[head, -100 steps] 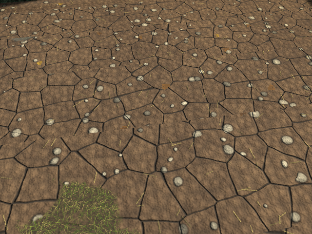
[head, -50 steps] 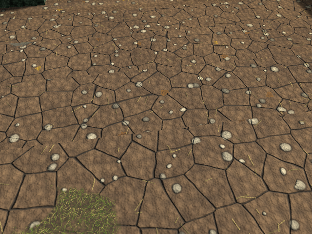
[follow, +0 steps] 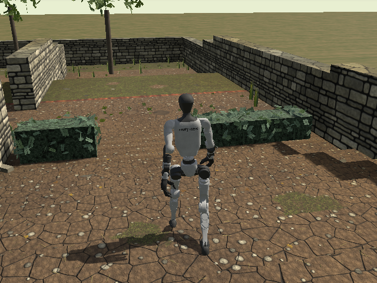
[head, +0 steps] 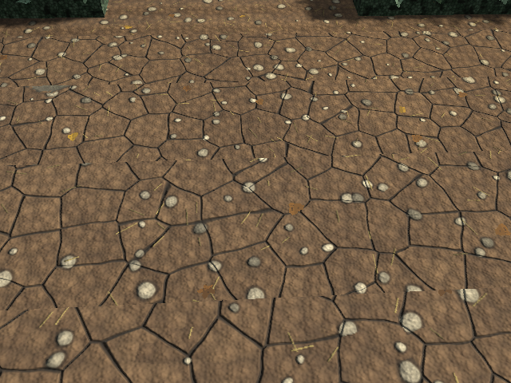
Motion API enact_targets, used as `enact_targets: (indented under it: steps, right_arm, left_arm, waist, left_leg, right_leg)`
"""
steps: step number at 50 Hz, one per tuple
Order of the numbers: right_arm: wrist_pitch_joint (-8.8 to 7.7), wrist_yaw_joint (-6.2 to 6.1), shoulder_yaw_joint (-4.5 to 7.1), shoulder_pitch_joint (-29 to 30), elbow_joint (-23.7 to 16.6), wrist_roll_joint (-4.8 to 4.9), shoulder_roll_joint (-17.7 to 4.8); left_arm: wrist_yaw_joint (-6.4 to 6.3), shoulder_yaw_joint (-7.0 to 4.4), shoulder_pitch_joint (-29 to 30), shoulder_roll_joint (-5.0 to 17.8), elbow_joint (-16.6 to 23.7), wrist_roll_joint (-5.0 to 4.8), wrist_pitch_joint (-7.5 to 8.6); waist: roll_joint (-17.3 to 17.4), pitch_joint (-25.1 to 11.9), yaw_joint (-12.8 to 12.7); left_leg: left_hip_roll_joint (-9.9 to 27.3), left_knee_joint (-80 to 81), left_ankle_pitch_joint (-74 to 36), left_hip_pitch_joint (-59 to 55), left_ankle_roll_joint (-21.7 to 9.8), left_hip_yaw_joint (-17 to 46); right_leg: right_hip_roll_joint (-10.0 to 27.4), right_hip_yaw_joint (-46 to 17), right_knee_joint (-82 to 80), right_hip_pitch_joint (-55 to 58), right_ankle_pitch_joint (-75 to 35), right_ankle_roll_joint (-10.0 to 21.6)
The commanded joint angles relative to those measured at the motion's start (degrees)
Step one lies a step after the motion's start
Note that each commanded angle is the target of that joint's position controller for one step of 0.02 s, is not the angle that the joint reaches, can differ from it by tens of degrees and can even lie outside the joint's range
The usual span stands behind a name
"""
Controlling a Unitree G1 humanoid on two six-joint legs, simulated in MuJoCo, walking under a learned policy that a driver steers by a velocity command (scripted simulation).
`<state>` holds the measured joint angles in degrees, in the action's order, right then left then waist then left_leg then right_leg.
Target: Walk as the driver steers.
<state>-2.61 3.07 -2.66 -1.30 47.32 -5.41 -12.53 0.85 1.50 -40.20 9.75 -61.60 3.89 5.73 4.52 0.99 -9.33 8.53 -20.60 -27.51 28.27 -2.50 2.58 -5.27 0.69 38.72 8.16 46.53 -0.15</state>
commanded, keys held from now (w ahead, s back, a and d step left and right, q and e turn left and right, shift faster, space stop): no key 1.00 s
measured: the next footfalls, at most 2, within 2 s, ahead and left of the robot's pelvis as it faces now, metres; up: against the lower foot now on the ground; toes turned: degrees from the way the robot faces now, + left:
left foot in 0.04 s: +0.21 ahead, +0.14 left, -0.16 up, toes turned +6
right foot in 0.34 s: +0.26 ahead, -0.10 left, -0.16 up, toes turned -5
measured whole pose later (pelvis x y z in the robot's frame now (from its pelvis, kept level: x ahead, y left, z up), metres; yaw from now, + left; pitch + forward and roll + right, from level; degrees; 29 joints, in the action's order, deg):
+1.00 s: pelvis +0.21 +0.00 -0.08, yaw +0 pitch +1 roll +0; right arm -4.9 2.3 3.7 -14.2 58.8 0.3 -13.2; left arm 4.4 -4.0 -8.7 14.6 -57.3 -0.3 4.8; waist 0.1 0.2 0.0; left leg 4.0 -35.1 22.4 13.0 2.1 -5.2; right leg 1.6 4.5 37.1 -19.1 18.6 1.4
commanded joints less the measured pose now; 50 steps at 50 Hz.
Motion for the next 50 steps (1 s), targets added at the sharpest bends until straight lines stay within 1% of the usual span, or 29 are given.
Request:
enact_targets:
  steps: [1, 2, 3, 4, 5, 6, 7, 8, 9, 10, 11, 12, 13, 14, 15, 16, 17, 18, 19, 20, 21, 22, 23, 24, 25, 27, 31, 38, 50]
  right_arm:
    - [0.07, -1.68, 3.5, -11.6, 5.0, 1.69, -9.2]
    - [-0.13, -2.25, 6.01, -28.9, 10.8, 2.7, -13.7]
    - [0.7, -1.13, 7.87, -48.0, 15.4, 4.28, -16.9]
    - [1.02, 0.48, 8.0, -51.7, 14.5, 2.63, -14.9]
    - [0.64, -0.19, 7.22, -47.3, 12.9, -0.8, -12.6]
    - [0.39, -0.17, 7.61, -34.1, 9.2, 1.23, -15.3]
    - [-0.38, -0.13, 6.15, -25.4, 6.9, 3.5, -11.4]
    - [-1.27, 0.72, 5.35, -21.5, 6.3, 3.04, -9.6]
    - [-2.16, 2.19, 4.36, -19.7, 5.8, 3.13, -7.9]
    - [-3.09, 2.5, 4.48, -17.0, 5.4, 2.28, -7.3]
    - [-4.89, 0.97, 4.45, -10.4, 2.4, 2.13, -6.2]
    - [-6.08, 0.5, 4.27, -4.4, 0.5, 2.06, -6.4]
    - [-6.81, 0.05, 4.49, -2.3, 0.1, 2.93, -7.9]
    - [-6.75, -0.02, 4.53, -2.9, 1.4, 3.27, -8.0]
    - [-6.08, 0.55, 4.18, -5.8, 3.3, 3.25, -7.5]
    - [-5.37, 1.44, 4.29, -9.8, 4.7, 3.7, -7.3]
    - [-4.89, 2.54, 4.19, -12.3, 5.0, 4.69, -6.8]
    - [-3.83, 2.87, 4.62, -18.6, 5.3, 6.67, -5.1]
    - [-2.84, 1.74, 5.94, -30.1, 7.4, 7.05, -6.4]
    - [-1.97, 0.36, 6.62, -29.1, 7.5, 7.11, -8.3]
    - [-1.06, -0.32, 6.78, -24.8, 6.4, 6.44, -8.0]
    - [-0.56, -0.6, 6.91, -22.8, 6.5, 5.9, -7.2]
    - [-0.67, -0.64, 6.63, -22.4, 6.7, 5.94, -5.8]
    - [-1.16, -0.55, 6.39, -21.9, 6.9, 6.25, -4.5]
    - [-1.55, -0.56, 6.13, -20.8, 6.7, 6.35, -3.5]
    - [-1.99, -0.61, 6.58, -18.9, 6.2, 6.28, -4.6]
    - [-2.22, -0.65, 6.77, -18.2, 6.7, 6.02, -4.9]
    - [-2.68, -1.07, 7.19, -17.3, 8.1, 5.87, -5.8]
    - [-2.75, -0.85, 7.53, -15.5, 10.4, 5.76, -6.9]
  left_arm:
    - [-0.9, -1.53, -1.5, 10.1, 2.9, -0.47, -1.05]
    - [1.28, -1.09, 0.3, 9.8, 4.4, 0.54, -2.46]
    - [4.4, 0.89, -14.8, -1.2, 0.7, 0.27, -2.67]
    - [6.25, 0.16, -11.4, 3.2, 3.5, -1.07, -1.76]
    - [6.58, -1.64, 3.1, 9.0, 7.7, -2.86, -1.29]
    - [6.17, -2.31, 10.5, 9.7, 12.7, -3.25, -0.47]
    - [4.75, -2.23, 15.8, 9.4, 15.6, -2.54, 0.1]
    - [3.58, -1.68, 17.3, 7.2, 14.8, -2.07, 0.17]
    - [3.26, -0.47, 14.0, 2.9, 14.1, -3.03, -0.4]
    - [3.23, 0.85, 5.2, -1.8, 10.9, -3.98, -1.28]
    - [2.94, 1.01, 2.9, -2.8, 9.8, -1.48, -1.76]
    - [3.99, 0.31, 0.2, 0.1, 8.2, 0.01, -1.72]
    - [5.39, -0.27, 0.2, 0.7, 6.7, -0.9, -2.16]
    - [6.12, -1.14, 2.4, 3.4, 7.2, -1.96, -2.59]
    - [6.22, -1.96, 3.6, 5.5, 8.3, -2.68, -2.61]
    - [5.65, -3.25, 3.4, 8.6, 8.6, -3.29, -1.84]
    - [4.69, -4.57, 6.2, 11.7, 9.8, -3.36, -0.55]
    - [4.51, -4.59, 16.0, 14.3, 13.2, -4.31, 0.51]
    - [5.24, -4.31, 25.9, 14.9, 15.9, -4.43, 0.95]
    - [5.76, -4.19, 28.3, 13.1, 16.4, -4.33, 0.84]
    - [5.9, -4.11, 28.1, 11.8, 15.1, -4.94, 0.77]
    - [5.75, -4.46, 26.9, 11.8, 13.7, -5.69, 0.58]
    - [5.65, -4.86, 26.8, 12.6, 12.8, -5.75, 0.38]
    - [5.45, -5.12, 26.5, 12.6, 12.4, -5.47, 0.22]
    - [5.17, -5.09, 27.3, 12.1, 12.3, -4.64, 0.38]
    - [4.82, -4.73, 28.4, 10.2, 11.9, -4.37, 0.53]
    - [4.74, -5.58, 28.5, 11.2, 10.4, -4.21, 0.23]
    - [4.35, -6.4, 30.1, 11.8, 9.0, -4.25, 0.0]
    - [3.25, -6.96, 31.2, 11.9, 5.9, -4.24, -0.35]
  waist:
    - [-0.2, 3.4, 7.2]
    - [2.3, -3.2, 14.3]
    - [14.2, -26.5, 14.3]
    - [13.6, -38.1, 18.8]
    - [4.6, -27.9, 21.8]
    - [1.3, -22.2, 16.5]
    - [-1.6, -13.9, 13.1]
    - [-4.5, -5.2, 9.4]
    - [-2.9, -2.2, 4.3]
    - [-1.2, 0.8, 0.4]
    - [-2.1, 3.7, -0.1]
    - [-5.1, 2.1, -3.0]
    - [-5.3, 1.4, -2.8]
    - [-3.0, 2.5, -1.8]
    - [0.0, 1.8, -1.7]
    - [-1.6, 0.0, -0.8]
    - [-4.0, -1.9, 0.3]
    - [-10.7, -4.0, 6.5]
    - [-14.2, -3.5, 14.7]
    - [-12.4, -2.2, 13.8]
    - [-11.0, -0.9, 12.6]
    - [-9.0, 1.1, 11.7]
    - [-8.6, 2.8, 11.6]
    - [-8.2, 2.3, 11.0]
    - [-9.0, 1.5, 10.7]
    - [-8.8, -1.3, 10.6]
    - [-7.9, -2.7, 9.8]
    - [-6.0, -3.0, 9.4]
    - [-4.2, -2.2, 9.2]
  left_leg:
    - [-1.6, 8.2, -11.7, -26.0, 2.3, -4.0]
    - [0.0, 5.9, -17.1, -47.4, 1.2, -5.6]
    - [13.0, -20.4, -49.9, -83.1, -16.0, 1.6]
    - [20.8, -24.4, -57.8, -90.1, -26.8, 12.3]
    - [19.4, -19.1, -50.3, -78.6, -22.3, 11.6]
    - [19.6, -13.8, -28.8, -62.6, -21.2, 12.3]
    - [19.3, -8.7, -13.7, -44.9, -20.4, 13.0]
    - [17.6, -5.6, -18.8, -23.6, -18.3, 7.9]
    - [16.2, -3.1, -15.3, -9.5, -17.2, 5.4]
    - [12.8, 1.5, -6.4, 3.9, -16.0, 1.7]
    - [8.7, 5.6, 3.4, 11.4, -15.4, -0.3]
    - [4.0, 2.6, 15.0, 15.2, -11.4, -4.0]
    - [-0.5, 1.4, 22.2, 16.1, -8.6, -8.3]
    - [-1.2, 1.0, 21.1, 16.9, -7.5, -8.2]
    - [1.4, -0.9, 17.5, 16.4, -7.5, -4.0]
    - [2.2, -4.2, 18.7, 11.4, -6.8, -2.3]
    - [1.8, -7.4, 21.3, 6.1, -5.2, -1.2]
    - [-2.7, -9.3, 37.2, -2.8, 0.0, -4.6]
    - [-6.7, -9.3, 49.5, -7.7, 3.2, -8.4]
    - [-7.9, -10.1, 49.8, -8.7, 4.9, -9.2]
    - [-7.8, -10.4, 50.8, -10.6, 5.3, -9.9]
    - [-7.4, -9.7, 51.6, -11.3, 5.2, -10.0]
    - [-7.2, -8.5, 50.3, -10.7, 5.1, -9.4]
    - [-6.9, -7.6, 48.5, -10.5, 4.7, -8.9]
    - [-6.7, -7.4, 46.3, -10.6, 4.2, -8.7]
    - [-6.3, -6.7, 43.4, -12.2, 3.7, -8.5]
    - [-5.9, -6.9, 40.0, -11.8, 3.7, -8.2]
    - [-5.4, -8.4, 37.9, -11.3, 3.9, -8.3]
    - [-4.7, -9.8, 37.5, -11.6, 3.2, -8.3]
  right_leg:
    - [5.1, -5.2, 12.0, -17.9, -39.1, 1.8]
    - [3.5, -3.3, 22.5, -27.4, -39.3, -1.6]
    - [0.8, 0.4, 52.3, -40.3, -8.2, -5.6]
    - [1.1, -2.1, 77.9, -49.8, 10.5, -6.9]
    - [2.9, -2.0, 82.4, -60.6, 10.0, -6.9]
    - [7.2, -0.8, 76.8, -63.8, 7.5, -5.6]
    - [10.7, -1.9, 68.6, -63.2, 6.2, -4.7]
    - [13.0, -2.2, 61.9, -53.7, 4.8, -4.5]
    - [13.1, -2.5, 56.9, -45.3, 11.3, -6.7]
    - [13.0, -3.0, 52.4, -34.4, 2.1, -6.7]
    - [13.8, -4.2, 43.0, -33.1, -15.9, -4.4]
    - [15.3, -5.4, 27.4, -26.3, -37.7, -3.3]
    - [13.9, -1.8, 13.0, -21.8, -49.8, -3.4]
    - [11.5, 1.5, 8.7, -18.2, -53.8, -3.7]
    - [10.4, 2.0, 8.5, -13.1, -51.6, -3.9]
    - [8.7, 2.3, 6.8, -11.7, -49.3, -3.6]
    - [9.9, 0.6, 3.4, -11.6, -54.2, -2.0]
    - [14.6, -2.3, -5.4, -16.2, -67.4, 1.6]
    - [17.8, -6.6, -9.0, -21.2, -61.7, 7.6]
    - [17.5, -7.2, -11.8, -24.7, -44.1, 8.2]
    - [16.2, -8.0, -14.6, -30.2, -24.1, 5.7]
    - [14.8, -8.2, -16.7, -32.3, -12.8, 3.7]
    - [14.3, -8.0, -16.8, -32.5, -11.2, 3.0]
    - [14.3, -7.7, -16.3, -31.0, -13.9, 3.0]
    - [14.0, -7.1, -15.7, -29.3, -18.9, 3.2]
    - [13.6, -5.6, -13.6, -26.4, -28.7, 3.4]
    - [12.2, -2.5, -9.9, -22.9, -42.2, 4.1]
    - [10.8, -0.6, -7.9, -21.7, -46.1, 4.5]
    - [8.9, 1.5, -7.0, -22.2, -43.8, 3.8]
